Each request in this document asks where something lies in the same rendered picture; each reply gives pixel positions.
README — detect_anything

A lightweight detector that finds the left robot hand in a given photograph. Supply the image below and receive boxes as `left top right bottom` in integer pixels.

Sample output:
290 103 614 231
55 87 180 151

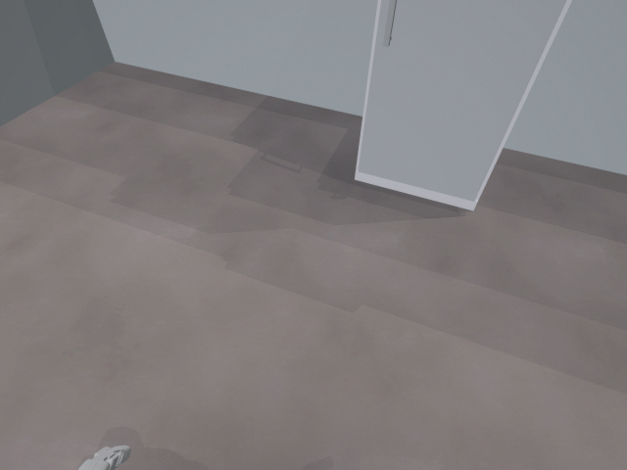
78 446 131 470

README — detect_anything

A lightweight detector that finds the fridge door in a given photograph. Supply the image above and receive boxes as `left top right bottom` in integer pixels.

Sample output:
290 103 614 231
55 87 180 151
358 0 567 202

